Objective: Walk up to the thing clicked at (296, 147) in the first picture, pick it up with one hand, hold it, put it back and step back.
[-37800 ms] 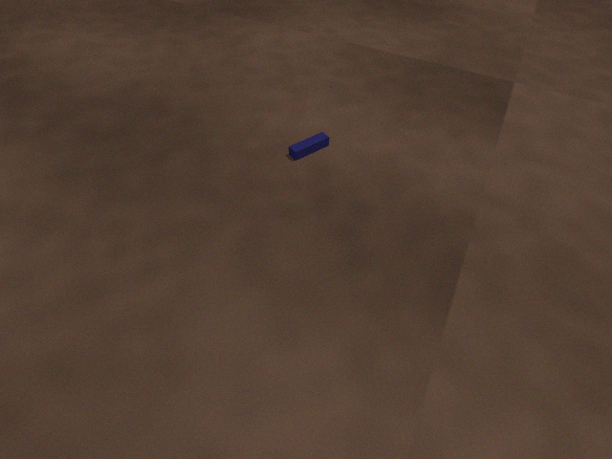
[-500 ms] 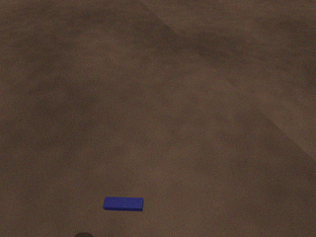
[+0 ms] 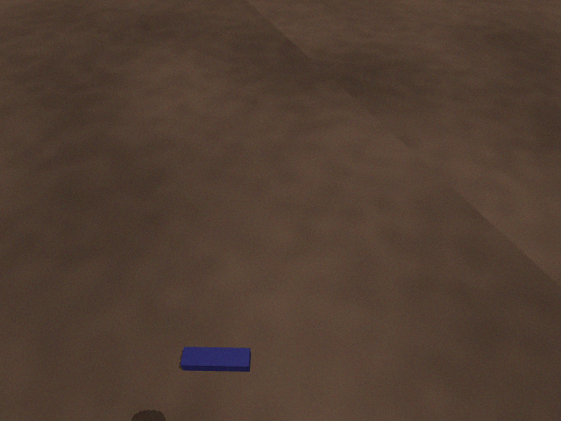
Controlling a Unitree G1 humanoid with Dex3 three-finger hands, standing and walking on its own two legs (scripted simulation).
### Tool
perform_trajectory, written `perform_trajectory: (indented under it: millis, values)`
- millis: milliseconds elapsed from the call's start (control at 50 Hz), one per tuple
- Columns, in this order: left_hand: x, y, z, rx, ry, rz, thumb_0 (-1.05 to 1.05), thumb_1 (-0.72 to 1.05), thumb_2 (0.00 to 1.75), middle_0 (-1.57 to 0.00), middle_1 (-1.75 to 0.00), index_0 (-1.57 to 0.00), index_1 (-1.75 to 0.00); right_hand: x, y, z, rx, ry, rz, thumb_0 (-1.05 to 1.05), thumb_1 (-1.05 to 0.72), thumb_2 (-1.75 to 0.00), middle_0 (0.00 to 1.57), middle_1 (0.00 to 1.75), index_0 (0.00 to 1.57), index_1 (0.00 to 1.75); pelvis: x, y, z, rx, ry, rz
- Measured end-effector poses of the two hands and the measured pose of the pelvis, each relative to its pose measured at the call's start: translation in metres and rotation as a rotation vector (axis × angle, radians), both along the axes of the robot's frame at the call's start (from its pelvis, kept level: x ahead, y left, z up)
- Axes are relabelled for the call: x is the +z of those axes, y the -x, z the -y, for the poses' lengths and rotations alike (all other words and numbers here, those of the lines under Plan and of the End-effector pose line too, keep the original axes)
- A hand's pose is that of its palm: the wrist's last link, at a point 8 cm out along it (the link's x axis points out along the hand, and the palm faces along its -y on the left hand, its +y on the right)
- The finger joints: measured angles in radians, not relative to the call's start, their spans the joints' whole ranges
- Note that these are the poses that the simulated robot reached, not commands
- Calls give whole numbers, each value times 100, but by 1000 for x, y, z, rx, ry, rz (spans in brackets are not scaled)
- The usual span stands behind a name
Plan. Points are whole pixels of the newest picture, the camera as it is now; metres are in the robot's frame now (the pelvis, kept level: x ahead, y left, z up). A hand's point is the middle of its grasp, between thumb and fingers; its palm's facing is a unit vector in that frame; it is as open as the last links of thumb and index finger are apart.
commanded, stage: stand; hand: left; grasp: from above
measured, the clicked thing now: (216, 359) +0.45 +0.23 -0.75
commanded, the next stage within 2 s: step back in 1.30 s
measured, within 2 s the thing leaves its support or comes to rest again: neither
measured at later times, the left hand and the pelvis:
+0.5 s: hand out of the picture +0.09 +0.24 -0.16, palm faces +0.01 -0.94 -0.34, open 7.3 cm; pelvis +0.02 +0.00 +0.00, yaw +0 degrees
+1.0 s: hand out of the picture +0.10 +0.25 -0.16, palm faces +0.00 -0.94 -0.34, open 7.3 cm; pelvis +0.02 +0.00 +0.00, yaw -1 degrees
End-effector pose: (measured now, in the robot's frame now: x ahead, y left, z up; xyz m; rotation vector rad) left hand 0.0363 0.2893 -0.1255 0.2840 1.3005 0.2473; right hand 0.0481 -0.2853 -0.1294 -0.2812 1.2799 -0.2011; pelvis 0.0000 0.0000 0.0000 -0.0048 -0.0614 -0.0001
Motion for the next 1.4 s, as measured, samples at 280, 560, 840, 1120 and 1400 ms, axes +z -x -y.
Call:
perform_trajectory:
  millis: [280, 560, 840, 1120, 1400]
  values:
    - [1, -24, 5, -12, 7, 17, 0, 91, 90, -21, -30, -21, -30, 1, -18, 1, 10, -2, 11, 0, -90, -90, 21, 30, 20, 30, 1, -11, 2, -5, -1, -12]
    - [5, -50, 3, -29, 5, 60, 0, 91, 90, -21, -30, -21, -30, 6, -37, 6, 13, 12, 42, 0, -90, -90, 21, 30, 21, 30, 2, -19, 2, -8, -1, -18]
    - [6, -54, -1, -34, 0, 56, 0, 91, 90, -21, -30, -21, -30, 8, -40, 8, 11, 17, 42, 0, -90, -90, 21, 30, 21, 30, 2, -22, 2, -10, -2, -21]
    - [7, -51, -2, -41, 1, 60, 0, 91, 90, -21, -30, -21, -30, 8, -36, 8, 11, 13, 43, 0, -90, -90, 21, 30, 21, 30, 2, -20, 2, -10, -3, -19]
    - [4, -43, -10, -33, -20, 48, 0, 91, 90, -21, -30, -21, -30, 5, -30, 17, -2, 18, 27, 0, -90, -90, 21, 30, 21, 30, -3, -7, 3, -9, 1, -36]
